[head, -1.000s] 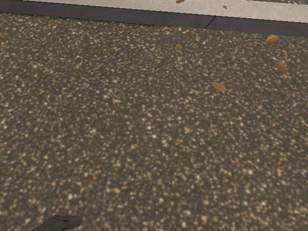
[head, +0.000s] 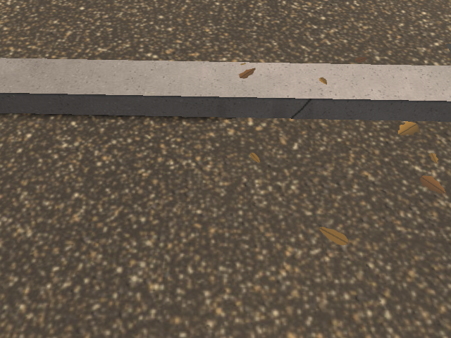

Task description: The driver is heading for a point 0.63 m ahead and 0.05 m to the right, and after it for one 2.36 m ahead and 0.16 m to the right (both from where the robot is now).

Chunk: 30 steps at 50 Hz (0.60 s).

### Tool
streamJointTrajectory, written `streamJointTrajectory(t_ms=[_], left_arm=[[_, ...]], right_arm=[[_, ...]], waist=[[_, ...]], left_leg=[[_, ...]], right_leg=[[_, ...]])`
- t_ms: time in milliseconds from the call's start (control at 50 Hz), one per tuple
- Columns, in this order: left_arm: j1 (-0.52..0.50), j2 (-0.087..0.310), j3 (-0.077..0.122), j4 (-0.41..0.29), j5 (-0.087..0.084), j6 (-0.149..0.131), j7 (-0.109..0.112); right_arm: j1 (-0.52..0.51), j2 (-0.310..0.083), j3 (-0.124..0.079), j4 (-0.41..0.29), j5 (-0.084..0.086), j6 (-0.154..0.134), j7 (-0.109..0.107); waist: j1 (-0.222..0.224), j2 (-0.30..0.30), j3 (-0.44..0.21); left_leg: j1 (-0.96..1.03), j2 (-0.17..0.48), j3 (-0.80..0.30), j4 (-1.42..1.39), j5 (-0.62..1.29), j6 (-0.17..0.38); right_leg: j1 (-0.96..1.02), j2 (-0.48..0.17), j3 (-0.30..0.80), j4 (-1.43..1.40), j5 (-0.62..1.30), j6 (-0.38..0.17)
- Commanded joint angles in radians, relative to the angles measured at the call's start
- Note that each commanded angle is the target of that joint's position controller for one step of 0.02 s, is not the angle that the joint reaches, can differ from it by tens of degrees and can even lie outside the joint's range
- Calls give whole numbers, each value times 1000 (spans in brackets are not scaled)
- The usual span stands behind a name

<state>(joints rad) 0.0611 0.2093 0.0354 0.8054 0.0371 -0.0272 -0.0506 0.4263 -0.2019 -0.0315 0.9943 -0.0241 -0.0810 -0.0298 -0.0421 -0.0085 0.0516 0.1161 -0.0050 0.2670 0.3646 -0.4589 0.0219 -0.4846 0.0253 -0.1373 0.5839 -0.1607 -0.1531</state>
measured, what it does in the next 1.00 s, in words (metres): walks ahead, turning right: right foot, then left foot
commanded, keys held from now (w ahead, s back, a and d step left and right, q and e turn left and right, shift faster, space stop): w+e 0.26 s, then w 0.44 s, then no key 0.30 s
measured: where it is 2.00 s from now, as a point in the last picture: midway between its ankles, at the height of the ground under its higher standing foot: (243, 293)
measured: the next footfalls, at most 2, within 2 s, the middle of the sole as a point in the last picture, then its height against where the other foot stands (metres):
right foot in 0.02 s outside the picture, level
left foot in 0.54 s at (209, 326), level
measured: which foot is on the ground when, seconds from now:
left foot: down 0.00-0.02, up 0.04-0.52, down 0.54-1.00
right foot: up 0.00-0.00, down 0.02-0.54, up 0.56-1.00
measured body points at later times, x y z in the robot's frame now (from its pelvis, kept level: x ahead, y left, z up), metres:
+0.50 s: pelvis +0.27 -0.01 +0.01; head +0.31 -0.02 +0.46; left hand +0.30 +0.27 -0.12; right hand +0.43 -0.27 -0.09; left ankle +0.44 +0.08 -0.70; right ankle +0.12 -0.06 -0.72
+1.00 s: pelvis +0.50 -0.04 +0.02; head +0.53 -0.05 +0.47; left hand +0.71 +0.14 -0.11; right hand +0.43 -0.27 -0.13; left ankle +0.45 +0.06 -0.72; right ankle +0.59 -0.16 -0.71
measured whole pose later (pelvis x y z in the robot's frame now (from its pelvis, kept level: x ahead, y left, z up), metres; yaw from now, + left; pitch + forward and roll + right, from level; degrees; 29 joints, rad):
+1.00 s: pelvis +0.50 -0.04 +0.02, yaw -15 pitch +0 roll +2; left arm 0.12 0.21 0.00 0.85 0.03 -0.04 0.00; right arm 0.38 -0.20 -0.02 0.96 -0.01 -0.06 0.00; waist -0.05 -0.03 0.06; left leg -0.02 -0.07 0.06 0.34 -0.31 0.05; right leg -0.44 -0.01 -0.04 0.56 -0.08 -0.04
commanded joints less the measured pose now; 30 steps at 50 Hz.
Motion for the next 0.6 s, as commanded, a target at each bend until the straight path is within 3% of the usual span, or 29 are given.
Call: streamJointTrajectory(t_ms=[20,40,60,80,100,120,160,220,320,420,480,520,540,560,580,600], left_arm=[[385,196,75,51,20,-15,24],[347,304,106,26,2,-4,34],[360,296,105,25,-25,10,35],[301,255,94,29,-28,11,44],[264,195,79,34,-29,7,46],[230,167,70,33,-30,-1,49],[207,152,60,25,-36,-19,51],[252,195,69,33,-38,-37,45],[350,190,66,45,-39,-36,43],[426,189,56,65,-25,-41,55],[394,212,56,63,-18,-45,65],[359,230,57,63,-15,-49,63],[354,214,51,59,-19,-53,59],[395,135,29,23,-39,-57,54],[505,117,29,36,-52,-53,53],[428,179,38,47,-18,-43,58]], right_arm=[[-16,-189,-39,-75,6,5,-3],[7,-92,-25,-147,23,-7,19],[-98,-169,-36,-174,9,-20,26],[-159,-146,-28,-200,16,-34,31],[-147,-145,-27,-195,19,-41,30],[-158,-140,-28,-199,4,-28,28],[-116,-123,-25,-193,-24,14,33],[-171,-109,-22,-225,-27,42,42],[-361,-106,-14,-291,-18,44,51],[-487,-109,-3,-335,-8,29,61],[-441,-136,-11,-336,-5,18,59],[-249,-171,-30,-275,-3,8,43],[-103,-203,-43,-237,-13,-2,30],[37,-289,-60,-231,-39,-7,16],[37,-339,-79,-204,-31,7,28],[-51,-241,-60,-217,-2,17,37]], waist=[[212,21,-225],[136,-261,-310],[171,-65,-314],[142,-21,-181],[93,51,-82],[55,65,-41],[14,36,-47],[16,4,-36],[91,-47,-14],[145,-56,-4],[100,-74,-1],[10,-61,-82],[-57,-21,-172],[-80,118,-317],[-21,302,-354],[3,114,-199]], left_leg=[[-252,221,-25,667,918,51],[-718,-27,-68,1083,-20,-15],[-847,-15,-291,1148,-9,-5],[-892,49,-317,1089,79,2],[-838,87,-308,970,129,1],[-781,111,-315,889,133,-10],[-684,116,-306,809,133,-36],[-703,114,-274,692,196,-67],[-770,101,-254,437,410,-75],[-765,64,-237,273,455,-34],[-645,35,-242,185,373,14],[-399,-26,-216,114,315,52],[-186,30,-267,86,330,85],[72,284,-591,63,196,156],[163,441,-990,-68,200,263],[33,390,-934,-95,71,239]], right_leg=[[499,-54,175,-116,-118,-120],[809,-359,760,-208,-64,-290],[798,-369,836,-285,-14,-311],[687,-353,692,-302,22,-274],[531,-311,598,-330,121,-221],[434,-254,523,-341,196,-182],[340,-192,434,-360,290,-160],[298,-148,391,-382,325,-149],[378,-118,374,-383,327,-80],[516,-157,384,-343,422,-60],[540,-194,393,-293,524,-31],[524,-158,352,-97,737,1],[433,-112,311,97,646,18],[216,-25,252,412,286,49],[-28,118,213,635,-372,70],[-106,41,269,691,-302,56]])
